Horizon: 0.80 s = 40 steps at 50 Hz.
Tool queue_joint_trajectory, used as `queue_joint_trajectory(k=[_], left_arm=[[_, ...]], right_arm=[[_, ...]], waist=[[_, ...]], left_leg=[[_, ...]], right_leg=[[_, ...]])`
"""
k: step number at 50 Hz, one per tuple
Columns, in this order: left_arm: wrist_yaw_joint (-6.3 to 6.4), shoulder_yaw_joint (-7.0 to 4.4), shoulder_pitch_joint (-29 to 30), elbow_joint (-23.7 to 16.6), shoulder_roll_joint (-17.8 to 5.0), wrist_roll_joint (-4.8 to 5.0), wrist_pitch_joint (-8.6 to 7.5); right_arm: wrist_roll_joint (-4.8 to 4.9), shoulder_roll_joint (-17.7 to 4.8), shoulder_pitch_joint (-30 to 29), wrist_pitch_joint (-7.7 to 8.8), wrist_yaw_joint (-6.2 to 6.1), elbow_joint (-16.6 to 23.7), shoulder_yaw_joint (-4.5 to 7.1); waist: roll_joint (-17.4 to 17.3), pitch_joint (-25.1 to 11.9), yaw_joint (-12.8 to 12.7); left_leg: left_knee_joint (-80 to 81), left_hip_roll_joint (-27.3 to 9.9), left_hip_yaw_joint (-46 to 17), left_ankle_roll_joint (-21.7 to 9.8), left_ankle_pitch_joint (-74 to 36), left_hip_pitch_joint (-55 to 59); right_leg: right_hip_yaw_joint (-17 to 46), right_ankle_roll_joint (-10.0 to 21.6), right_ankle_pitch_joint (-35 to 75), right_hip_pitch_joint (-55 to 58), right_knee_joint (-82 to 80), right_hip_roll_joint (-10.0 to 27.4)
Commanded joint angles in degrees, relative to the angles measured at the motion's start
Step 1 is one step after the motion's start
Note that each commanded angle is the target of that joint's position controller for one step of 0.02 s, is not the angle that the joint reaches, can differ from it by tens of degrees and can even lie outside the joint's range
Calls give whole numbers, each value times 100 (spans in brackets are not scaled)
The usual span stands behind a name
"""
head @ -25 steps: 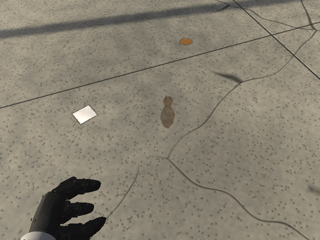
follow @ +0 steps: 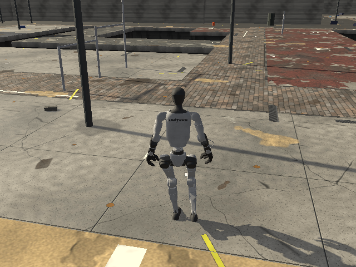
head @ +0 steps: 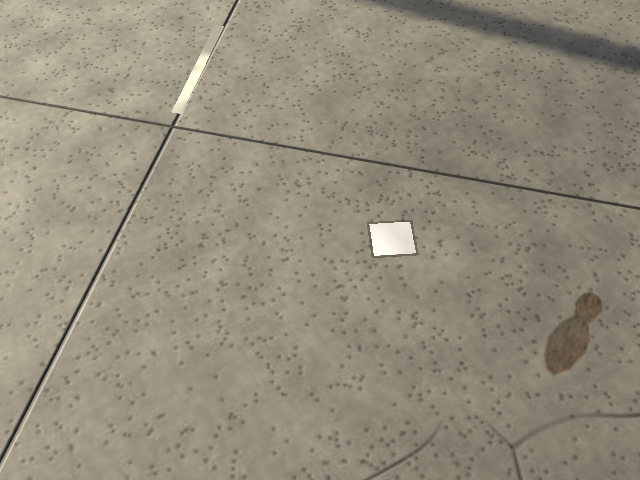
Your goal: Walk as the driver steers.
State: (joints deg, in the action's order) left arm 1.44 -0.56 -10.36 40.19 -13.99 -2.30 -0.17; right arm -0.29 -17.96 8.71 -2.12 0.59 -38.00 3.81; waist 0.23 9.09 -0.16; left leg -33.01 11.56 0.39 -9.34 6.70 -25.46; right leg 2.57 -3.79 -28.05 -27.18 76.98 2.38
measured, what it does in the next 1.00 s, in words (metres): walks ahead, turning left: right foot, then left foot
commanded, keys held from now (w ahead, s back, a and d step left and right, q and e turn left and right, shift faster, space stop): q+shift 0.26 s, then shift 0.04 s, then w+shift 0.50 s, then w+e+shift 0.20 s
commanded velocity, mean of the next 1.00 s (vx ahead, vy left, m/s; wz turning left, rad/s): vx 0.51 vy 0.00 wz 0.41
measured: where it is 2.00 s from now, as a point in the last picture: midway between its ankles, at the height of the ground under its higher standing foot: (256, 179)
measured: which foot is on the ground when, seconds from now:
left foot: down 0.00-0.34, up 0.36-0.84, down 0.86-1.00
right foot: up 0.00-0.32, down 0.34-0.86, up 0.88-1.00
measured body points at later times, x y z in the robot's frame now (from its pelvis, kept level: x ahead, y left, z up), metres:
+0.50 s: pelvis +0.11 -0.09 +0.03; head +0.12 -0.11 +0.48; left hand +0.10 +0.22 -0.05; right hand +0.35 -0.31 -0.07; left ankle +0.07 +0.04 -0.63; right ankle +0.16 -0.18 -0.71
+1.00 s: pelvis +0.28 +0.06 +0.03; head +0.29 +0.08 +0.48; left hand +0.18 +0.32 -0.11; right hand +0.53 -0.11 -0.06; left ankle +0.22 +0.13 -0.71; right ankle +0.28 -0.09 -0.62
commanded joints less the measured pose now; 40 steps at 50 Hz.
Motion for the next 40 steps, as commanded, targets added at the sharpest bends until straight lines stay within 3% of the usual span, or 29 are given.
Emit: queue_joint_trajectory(k=[1, 4, 9, 13, 15, 16, 17, 18, 19, 20, 21, 23, 27, 30, 34, 37, 40], left_arm=[[62, -254, -651, -304, -1000, -68, 183], [53, -190, -329, -428, -766, 23, 234], [50, -177, 455, -661, -743, 92, 278], [74, -183, 661, -677, -802, 182, 160], [111, -206, 302, -550, -847, 218, 97], [121, -223, 7, -465, -858, 184, 51], [153, -267, -65, -439, -967, 140, 17], [175, -374, -262, -529, -1500, 70, 27], [121, -495, -156, -440, -1908, -89, 29], [67, -435, 31, -406, -1524, -52, 25], [5, -367, 154, -384, -1260, -6, -5], [-87, -313, 113, -313, -1076, 31, -106], [-213, -383, -527, -36, -1161, 113, -286], [-210, -439, -943, 149, -1245, 150, -375], [-214, -468, -1343, 325, -1258, 173, -420], [-227, -485, -1622, 467, -1284, 142, -433], [-233, -498, -1696, 611, -1313, 161, -388]], right_arm=[[5, -806, 429, 82, -54, 246, 244], [-71, -985, 455, 87, -29, 193, 333], [-71, -1017, 503, -56, -19, 208, 412], [-114, -1014, 555, -86, 22, 196, 451], [-101, -930, 416, -79, 31, 216, 419], [-63, -867, 394, -79, 25, 199, 397], [-30, -694, 539, -59, 11, 167, 340], [21, -375, 602, -21, 5, 320, 234], [-129, -548, 345, 45, 4, 403, 223], [-228, -818, 260, 97, 10, 362, 261], [-213, -776, 396, 130, 77, 250, 239], [-264, -634, 754, 162, 217, 16, 163], [-247, -591, 220, 204, 273, 160, 74], [-228, -605, -116, 256, 249, 199, 34], [-200, -515, -804, 322, 287, 336, -87], [-134, -388, -1308, 386, 341, 514, -181], [-140, -342, -1262, 446, 305, 565, -219]], waist=[[204, -1356, -104], [150, -1649, -44], [-360, -1386, 189], [-740, -1216, 293], [-945, -1259, 148], [-848, -1428, -28], [-285, -1411, -96], [937, -1586, -175], [1282, -1136, -233], [679, -853, -17], [584, -788, 87], [690, -837, 152], [657, -589, -119], [767, -594, -279], [894, -535, -517], [917, -390, -682], [849, -237, -564]], left_leg=[[1272, -1791, -2414, -779, -3155, 1327], [1135, -1555, -2457, -586, -2907, 1216], [1406, -1282, -3189, -246, -148, 1107], [1210, -1211, -3633, -91, -189, 1219], [1064, -1169, -3661, 113, -509, 1113], [981, -997, -3614, 252, 750, 767], [619, -621, -3275, 448, 2748, 47], [-797, -12, -2156, 707, 3615, -966], [-1976, 255, -1438, 757, 2454, -1608], [-2421, -271, -1497, 778, 1735, -1534], [-2653, -307, -1425, 825, 1318, -1414], [-3200, -337, -1175, 911, 879, -1269], [-3116, -573, -1065, 981, 441, -1747], [-2550, -780, -963, 1090, 261, -1949], [-1308, -1216, -261, 1184, 259, -1604], [-376, -1254, 99, 1021, 510, -1044], [354, -1142, 335, 650, 820, -127]], right_leg=[[187, -72, 181, -273, -899, 120], [224, -75, 545, -142, -1576, -25], [461, 25, 1013, -201, -2548, -337], [543, 175, 841, 271, -3512, -652], [455, 269, 880, 975, -4320, -703], [398, 311, 1116, 1707, -4998, -646], [671, 428, 796, 2456, -5703, -249], [2352, 862, -1150, 3092, -6386, 1189], [3782, 1207, -2176, 2541, -7032, 1728], [3473, 1212, -2037, 2044, -6869, 1623], [2932, 1113, -1603, 1841, -6799, 1278], [2098, 984, -864, 1749, -6759, 796], [1916, 1110, -761, 1885, -6866, 774], [1873, 1250, -537, 2270, -6940, 865], [1584, 1358, -200, 2308, -7136, 941], [1390, 1397, 17, 2180, -7197, 1028], [1168, 1465, 547, 1896, -7090, 1163]])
